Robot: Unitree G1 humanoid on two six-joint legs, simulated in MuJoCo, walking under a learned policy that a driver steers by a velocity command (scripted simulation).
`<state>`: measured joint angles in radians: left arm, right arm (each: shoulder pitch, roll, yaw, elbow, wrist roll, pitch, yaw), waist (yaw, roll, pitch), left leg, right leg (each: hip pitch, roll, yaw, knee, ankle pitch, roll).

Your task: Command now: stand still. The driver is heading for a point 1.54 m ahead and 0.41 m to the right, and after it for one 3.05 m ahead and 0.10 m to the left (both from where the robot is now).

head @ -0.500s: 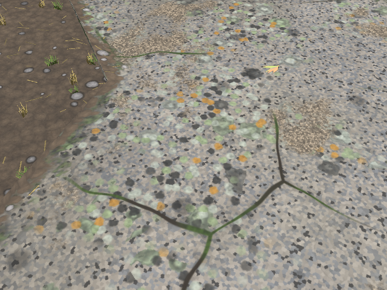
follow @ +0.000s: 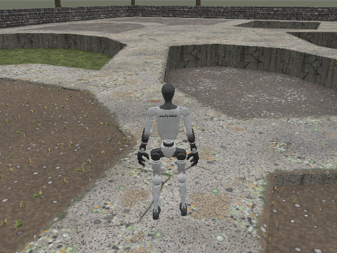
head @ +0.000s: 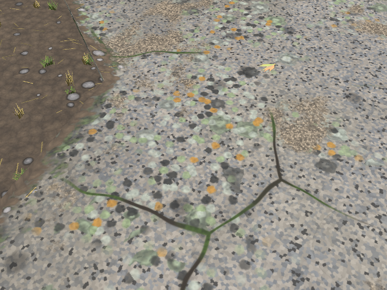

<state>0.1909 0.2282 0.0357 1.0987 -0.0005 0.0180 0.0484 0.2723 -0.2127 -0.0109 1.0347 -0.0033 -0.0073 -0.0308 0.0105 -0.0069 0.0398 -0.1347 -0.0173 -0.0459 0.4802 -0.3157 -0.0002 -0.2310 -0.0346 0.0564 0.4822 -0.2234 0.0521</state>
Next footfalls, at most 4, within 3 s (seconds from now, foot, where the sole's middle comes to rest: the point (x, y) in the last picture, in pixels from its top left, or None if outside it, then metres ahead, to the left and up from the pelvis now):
1.96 left None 0.44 0.10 -0.77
2.52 right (236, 226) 0.76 -0.13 -0.77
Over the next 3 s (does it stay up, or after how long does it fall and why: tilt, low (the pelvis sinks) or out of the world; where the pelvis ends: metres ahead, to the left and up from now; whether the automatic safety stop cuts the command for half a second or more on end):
stays up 0.84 -0.02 0.00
